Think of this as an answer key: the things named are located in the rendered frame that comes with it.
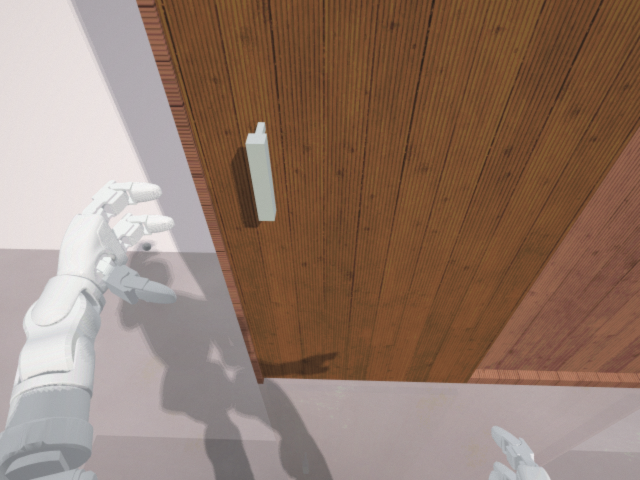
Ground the left robot hand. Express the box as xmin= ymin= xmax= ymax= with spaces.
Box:
xmin=57 ymin=180 xmax=177 ymax=305

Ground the left robot forearm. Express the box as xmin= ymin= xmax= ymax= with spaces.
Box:
xmin=0 ymin=275 xmax=106 ymax=480

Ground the wardrobe door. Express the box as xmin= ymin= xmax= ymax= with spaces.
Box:
xmin=477 ymin=126 xmax=640 ymax=373
xmin=155 ymin=0 xmax=640 ymax=383

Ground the right robot hand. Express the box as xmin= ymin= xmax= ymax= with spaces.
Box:
xmin=488 ymin=426 xmax=551 ymax=480

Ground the handle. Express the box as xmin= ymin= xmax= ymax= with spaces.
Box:
xmin=245 ymin=122 xmax=276 ymax=221

